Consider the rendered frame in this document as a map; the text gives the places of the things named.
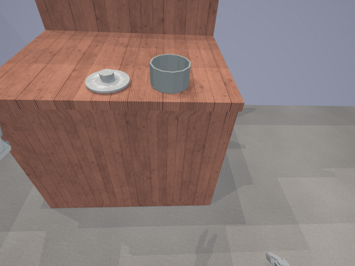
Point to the pot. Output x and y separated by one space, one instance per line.
170 73

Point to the table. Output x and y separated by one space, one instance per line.
135 147

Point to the left robot hand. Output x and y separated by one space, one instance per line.
4 147

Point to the right robot hand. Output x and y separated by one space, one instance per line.
275 260

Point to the knob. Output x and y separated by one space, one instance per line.
106 74

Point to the lid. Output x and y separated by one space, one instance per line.
120 81

